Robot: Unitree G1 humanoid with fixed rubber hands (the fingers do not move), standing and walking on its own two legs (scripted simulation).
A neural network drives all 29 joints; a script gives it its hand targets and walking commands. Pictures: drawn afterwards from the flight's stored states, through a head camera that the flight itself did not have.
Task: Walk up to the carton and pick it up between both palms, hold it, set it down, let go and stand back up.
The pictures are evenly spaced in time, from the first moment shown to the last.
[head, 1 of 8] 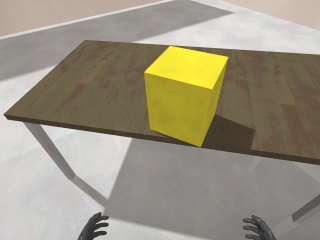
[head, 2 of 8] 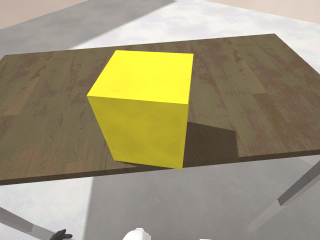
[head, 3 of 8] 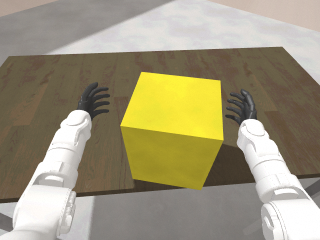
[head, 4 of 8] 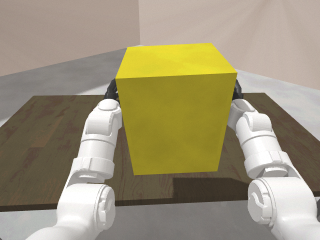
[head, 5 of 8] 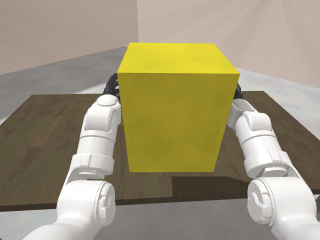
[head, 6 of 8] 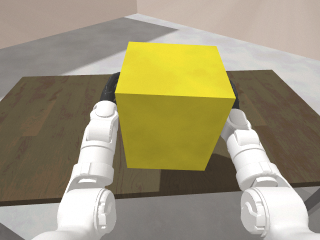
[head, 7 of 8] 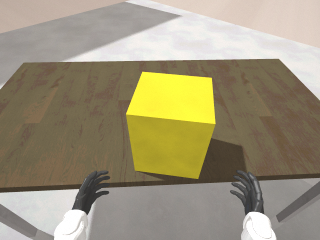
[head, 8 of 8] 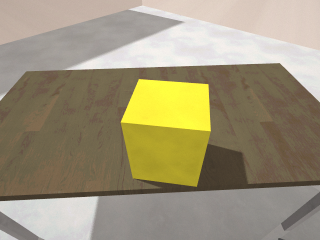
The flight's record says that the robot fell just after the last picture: no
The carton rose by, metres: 0.21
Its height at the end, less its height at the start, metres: +0.00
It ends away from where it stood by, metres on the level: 0.02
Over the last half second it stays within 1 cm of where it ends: yes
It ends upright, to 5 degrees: yes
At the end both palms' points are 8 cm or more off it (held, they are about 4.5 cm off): yes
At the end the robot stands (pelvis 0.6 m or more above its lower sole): yes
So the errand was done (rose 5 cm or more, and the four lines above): yes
